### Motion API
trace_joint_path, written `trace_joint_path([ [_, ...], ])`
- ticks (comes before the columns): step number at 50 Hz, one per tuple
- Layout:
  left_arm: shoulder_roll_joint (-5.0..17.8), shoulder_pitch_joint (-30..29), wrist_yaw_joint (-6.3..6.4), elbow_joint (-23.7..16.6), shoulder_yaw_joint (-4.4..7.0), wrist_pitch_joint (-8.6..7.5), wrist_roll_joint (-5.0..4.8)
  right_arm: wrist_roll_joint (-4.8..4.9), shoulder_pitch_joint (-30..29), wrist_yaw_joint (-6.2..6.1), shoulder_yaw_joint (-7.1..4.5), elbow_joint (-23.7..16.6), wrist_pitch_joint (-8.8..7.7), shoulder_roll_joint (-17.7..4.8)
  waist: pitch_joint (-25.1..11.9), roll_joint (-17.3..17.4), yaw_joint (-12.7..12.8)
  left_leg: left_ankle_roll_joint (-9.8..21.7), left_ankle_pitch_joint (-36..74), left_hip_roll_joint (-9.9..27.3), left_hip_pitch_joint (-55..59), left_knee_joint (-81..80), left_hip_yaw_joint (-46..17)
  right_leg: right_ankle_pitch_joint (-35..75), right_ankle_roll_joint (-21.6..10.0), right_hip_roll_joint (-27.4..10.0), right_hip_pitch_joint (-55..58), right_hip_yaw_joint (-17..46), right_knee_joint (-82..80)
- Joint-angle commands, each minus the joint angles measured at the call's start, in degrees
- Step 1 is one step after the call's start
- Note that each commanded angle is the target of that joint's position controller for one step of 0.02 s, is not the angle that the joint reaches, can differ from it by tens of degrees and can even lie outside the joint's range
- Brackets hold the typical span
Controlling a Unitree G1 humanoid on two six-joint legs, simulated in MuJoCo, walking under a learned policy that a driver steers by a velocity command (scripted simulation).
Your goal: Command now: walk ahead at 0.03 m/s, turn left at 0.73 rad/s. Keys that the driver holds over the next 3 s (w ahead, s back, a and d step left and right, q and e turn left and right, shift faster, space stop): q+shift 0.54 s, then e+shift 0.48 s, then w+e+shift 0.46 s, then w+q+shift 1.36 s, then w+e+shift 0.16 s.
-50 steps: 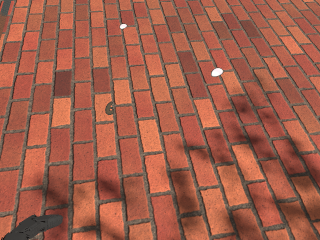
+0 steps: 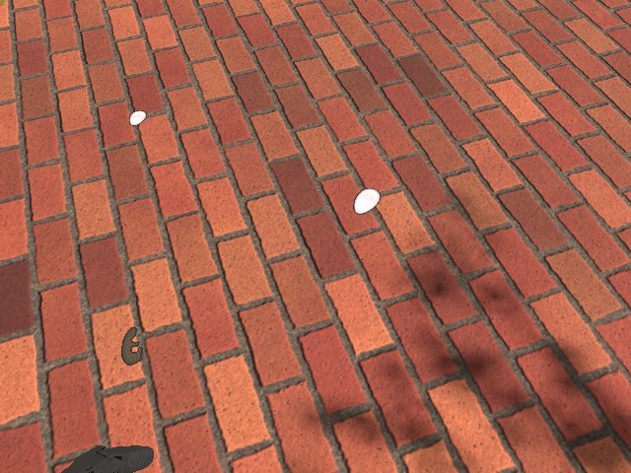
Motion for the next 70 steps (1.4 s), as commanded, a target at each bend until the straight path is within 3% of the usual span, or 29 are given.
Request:
trace_joint_path([
  [1,11.29,-0.33,0.08,-2.22,4.27,-0.52,-0.59,-0.18,-3.63,1.45,-0.14,-7.75,-0.61,-2.32,-8.63,-8.43,3.05,1.33,0.7,1.57,2.13,-8.24,0.88,19.28,-11.44,-16.41,8.49,6.76,-6.62],
  [6,10.38,0.6,-1.54,0.61,5.16,-0.89,-3.09,-0.31,2.43,1.54,-2.22,-7.95,0.61,-5.03,-8.4,-4.69,-0.47,7.9,11.72,-2.19,15.72,-26.59,2.81,10.8,-3.52,-14.78,3.6,0.61,5.5],
  [7,8.13,2.63,-1.92,1.07,4.79,-0.75,-1.94,-0.46,5.31,0.35,-4.17,-7.84,0.24,-10.9,-7.32,7.82,-0.6,12.16,31.86,3.67,23.64,-33.4,-9.26,-2.03,1.55,-8.54,-6.69,-4.23,19.7],
  [8,5.36,-2.99,-1.7,-4.16,3.45,-0.92,0.08,-1.67,5.13,-0.15,-5.52,-9.76,-0.83,-18.68,-6.62,23.66,-0.09,24.21,44.85,16.34,29.89,-36.4,-34.39,-26.88,6.59,1.98,-26.75,-0.58,36.04],
  [10,8.59,-7.91,-0.87,-4.33,4.32,-1.27,-1.08,-2.84,4.33,0.76,-4.05,-9.91,-3.85,-14.42,-10.71,9.49,-2.49,25.23,33.64,15.56,29.57,-38.68,-31.3,-23.31,3.98,2.68,-30.13,13.13,46.0],
  [12,9.79,-4.9,0.14,-2.4,4.98,-1.44,-0.69,0.07,-2.56,-0.36,-2.93,-10.88,-3.66,-10.73,-8.02,4.26,1.37,19.78,28.8,10.99,26.43,-37.59,-25.27,-13.42,3.15,1.17,-30.04,14.94,41.62],
  [19,7.53,-2.63,-0.65,-0.14,4.22,-2.09,-1.14,-0.22,-4.61,-2.33,-2.74,-12.82,-1.95,-11.01,-9.86,5.31,2.16,17.7,25.61,4.93,23.02,-36.03,-25.59,-4.0,5.75,6.58,-22.57,15.82,26.36],
  [27,9.62,-2.52,-1.88,0.43,4.71,-3.62,-1.75,-0.15,-7.22,-1.6,-3.1,-14.52,-0.92,-11.67,-9.16,9.76,1.09,16.6,22.08,2.37,19.54,-33.19,-35.8,-5.48,4.51,8.85,-12.9,18.21,11.16],
  [30,10.24,2.97,-2.89,2.43,4.67,-4.21,-1.27,-0.27,-9.55,-1.35,-1.51,-14.72,-0.85,-8.9,-12.25,9.93,2.59,14.64,27.26,1.52,19.36,-28.27,-32.65,3.42,2.43,5.94,-1.9,15.17,0.53],
  [31,10.0,2.21,-3.09,2.04,4.36,-4.26,-0.61,-0.64,-7.16,-1.29,-0.56,-13.72,-0.99,-6.6,-12.1,7.22,1.94,12.68,21.35,-0.46,17.22,-27.04,-30.83,10.97,0.87,3.24,3.37,17.3,-4.01],
  [32,10.95,-0.09,-3.06,0.4,3.78,-4.09,0.55,-2.17,-2.98,-1.11,0.97,-12.56,-1.24,-2.38,-12.77,-3.54,-0.61,9.29,4.33,-6.18,14.59,-19.27,-24.52,18.42,-2.39,-5.91,7.34,28.15,-8.22],
  [33,10.15,-2.57,-3.0,0.9,2.83,-3.85,1.93,-2.2,-0.25,-1.06,0.75,-12.59,-1.7,-2.95,-8.35,-14.35,-4.65,5.46,-12.07,-11.51,11.02,-16.72,-19.05,22.61,-11.61,-11.95,2.99,37.32,-9.02],
  [35,6.04,-3.96,-3.37,0.32,1.4,-3.89,0.34,-3.03,-4.25,-1.26,0.02,-11.24,-2.53,-6.26,-5.92,-11.19,-2.01,2.06,-6.14,-5.4,12.99,-18.98,-15.65,9.94,-12.51,-9.46,-0.19,38.55,-10.59],
  [37,10.73,-2.49,-2.8,0.6,2.76,-2.58,-2.19,-3.42,-6.85,-0.88,0.06,-10.41,-3.12,-4.66,-5.52,-9.71,-0.52,2.26,4.61,-6.04,17.41,-30.33,-12.86,3.12,-7.49,-3.16,0.21,33.5,-8.34],
  [39,15.58,0.37,-2.11,-0.06,4.31,-1.64,-2.55,-2.2,-7.73,-0.64,-0.39,-10.24,-3.43,-5.27,-4.74,-9.19,0.64,3.45,4.93,-7.7,18.25,-29.53,-9.68,1.82,-6.5,-1.68,-0.57,34.74,-7.68],
  [44,13.18,0.12,-1.36,-3.05,4.63,-0.63,-3.39,-1.79,-3.96,-0.9,-1.2,-8.19,-4.57,-4.63,-7.45,-7.62,0.11,6.79,6.52,-5.26,20.84,-30.53,-9.2,7.39,-6.53,0.14,-3.78,35.36,-1.94],
  [47,10.97,2.9,-1.92,-4.55,4.24,-0.25,-3.71,-3.13,-3.6,-0.99,-2.4,-7.39,-4.47,-7.68,-7.0,10.31,1.78,15.81,24.86,10.05,28.94,-37.57,-22.84,-6.97,-0.62,9.33,-18.11,21.17,14.73],
  [48,11.63,4.14,-2.32,-4.27,4.71,-0.25,-3.28,-3.38,-5.9,-1.48,-2.23,-8.41,-4.66,-7.14,-7.25,12.93,2.13,20.82,35.15,18.21,29.45,-37.87,-27.55,-20.84,1.41,8.07,-22.24,17.15,27.4],
  [49,13.8,4.66,-2.63,-3.98,5.63,-0.02,-3.06,-2.87,-6.46,-2.01,-1.66,-9.16,-4.76,-5.71,-7.06,7.42,2.24,22.19,40.27,20.3,27.89,-37.22,-26.01,-22.18,2.93,5.01,-23.41,16.42,36.89],
  [51,11.56,5.51,-3.13,-3.58,5.1,1.13,-3.32,-1.52,-9.7,-2.64,-1.48,-9.15,-4.6,-5.47,-4.91,2.86,3.69,18.59,39.1,15.51,25.95,-36.39,-16.56,-16.15,4.78,1.38,-23.99,14.48,39.04],
  [54,9.51,-0.21,-4.57,-6.56,3.41,1.31,-3.93,-1.07,-2.43,-2.25,-2.3,-7.11,-4.85,-8.65,-4.28,6.17,-2.08,17.04,4.45,13.18,28.68,-44.85,-13.31,-8.23,4.47,-1.43,-27.01,9.82,33.67],
  [58,9.44,-3.17,-5.48,-8.95,2.52,-0.15,-3.5,-0.67,-0.82,-0.85,-3.09,-6.18,-6.5,-11.52,-2.31,6.06,-3.17,14.84,-5.26,14.37,28.95,-48.42,-8.78,-10.1,1.5,-2.4,-23.37,7.26,23.24],
  [62,10.11,0.41,-5.33,-7.87,2.32,-0.67,-3.69,-0.19,-1.23,1.03,-3.35,-4.91,-7.23,-12.37,0.02,5.98,-0.96,13.48,-4.82,14.78,25.85,-46.84,-1.6,-11.28,-1.36,-1.08,-14.81,2.76,16.56],
  [64,11.81,11.29,-4.87,-3.47,3.63,-0.7,-3.84,-0.35,-4.15,1.19,-2.84,-4.84,-7.13,-11.49,-2.97,3.81,5.74,10.52,10.1,10.89,17.63,-33.47,6.85,-7.85,-3.75,5.02,3.5,-3.53,10.73],
  [65,16.57,24.3,-4.3,0.78,6.2,-0.66,-4.34,-0.93,-4.91,1.06,-1.83,-5.64,-7.52,-8.79,-8.03,-2.04,11.93,7.89,22.82,6.55,8.15,-12.5,11.77,-8.75,-6.98,7.35,21.13,-0.16,9.81],
  [66,26.29,31.41,-3.8,1.63,8.28,-1.34,-4.63,-2.15,-9.47,0.65,0.18,-11.43,-8.85,-2.0,-6.63,-22.41,12.94,2.71,-7.54,-2.43,-19.69,14.25,8.84,-21.8,-17.32,-6.59,33.18,35.75,-2.95],
  [67,23.24,28.71,-4.47,-1.81,6.55,-3.74,-4.13,-0.7,-14.76,0.63,0.72,-14.8,-11.31,-3.63,-10.51,-16.95,13.29,3.71,-10.08,-5.86,-32.26,23.37,-7.0,-33.91,-22.92,-13.92,35.15,59.62,-15.06],
  [68,18.51,26.01,-4.68,-2.14,5.09,-5.01,-3.41,1.54,-16.54,1.35,0.22,-15.17,-12.91,-7.2,-6.53,-10.71,12.09,5.63,-5.49,-2.43,-35.96,23.57,-8.86,-31.31,-21.99,-16.36,33.78,57.15,-15.7],
  [70,15.13,21.75,-4.45,-2.66,3.84,-5.14,-2.82,-0.54,-12.0,1.73,0.42,-12.22,-14.1,-7.53,-2.51,-3.82,6.92,6.69,1.84,1.01,-28.1,13.38,-8.98,-22.25,-19.09,-12.35,23.41,45.77,-13.62],
])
